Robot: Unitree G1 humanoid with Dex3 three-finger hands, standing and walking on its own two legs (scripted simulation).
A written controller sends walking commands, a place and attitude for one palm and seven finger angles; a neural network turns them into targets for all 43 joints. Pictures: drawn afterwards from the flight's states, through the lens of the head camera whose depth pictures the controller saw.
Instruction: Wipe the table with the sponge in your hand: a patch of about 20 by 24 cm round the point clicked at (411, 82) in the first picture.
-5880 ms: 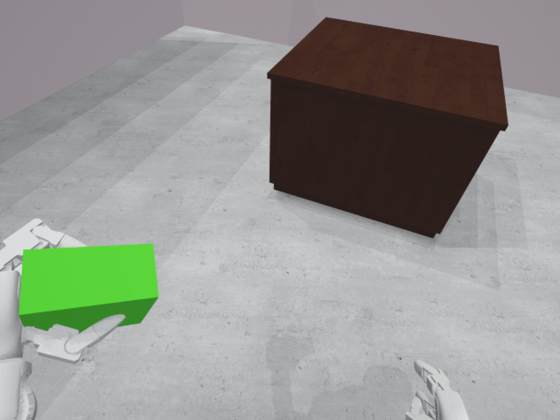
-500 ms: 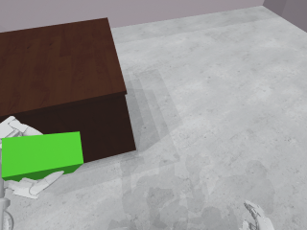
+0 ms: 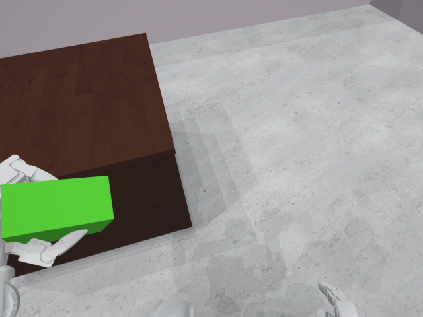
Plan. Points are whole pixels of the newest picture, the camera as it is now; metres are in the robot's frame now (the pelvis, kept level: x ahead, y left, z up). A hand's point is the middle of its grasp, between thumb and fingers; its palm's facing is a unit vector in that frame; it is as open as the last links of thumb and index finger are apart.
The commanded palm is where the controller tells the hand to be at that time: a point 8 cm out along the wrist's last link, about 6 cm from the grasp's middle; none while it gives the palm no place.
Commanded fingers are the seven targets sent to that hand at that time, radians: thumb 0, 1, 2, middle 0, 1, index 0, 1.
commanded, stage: take the last steps up to it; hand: left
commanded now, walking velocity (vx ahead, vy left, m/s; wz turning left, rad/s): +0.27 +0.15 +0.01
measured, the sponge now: (75, 210) +0.23 +0.21 +0.16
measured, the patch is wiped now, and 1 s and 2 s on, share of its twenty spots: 0.00 0.00 0.00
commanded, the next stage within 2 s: come to a stop and stand still in 0.52 s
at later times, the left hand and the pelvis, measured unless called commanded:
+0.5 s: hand (55, 146) +0.33 +0.27 +0.18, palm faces +0.34 -0.80 -0.49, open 9.8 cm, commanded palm +0.27 +0.33 +0.18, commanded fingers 0.00 0.10 1.30 -1.20 -1.60 -1.20 -1.60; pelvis +0.11 +0.05 -0.01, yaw -1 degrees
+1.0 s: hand (37, 125) +0.37 +0.32 +0.18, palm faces +0.36 -0.84 -0.41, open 9.8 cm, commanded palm +0.31 +0.36 +0.18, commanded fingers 0.00 0.10 1.30 -1.20 -1.60 -1.20 -1.60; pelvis +0.14 +0.09 +0.00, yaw -2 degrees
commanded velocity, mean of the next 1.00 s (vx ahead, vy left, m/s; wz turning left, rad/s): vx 0.07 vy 0.05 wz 0.01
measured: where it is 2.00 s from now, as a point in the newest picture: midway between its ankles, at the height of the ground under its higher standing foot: outside the picture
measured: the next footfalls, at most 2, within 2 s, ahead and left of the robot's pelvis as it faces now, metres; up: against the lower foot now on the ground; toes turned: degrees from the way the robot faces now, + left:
left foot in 0.24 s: +0.16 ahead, +0.19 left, +0.00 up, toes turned +7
right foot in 0.48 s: +0.15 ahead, -0.02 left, +0.00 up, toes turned -10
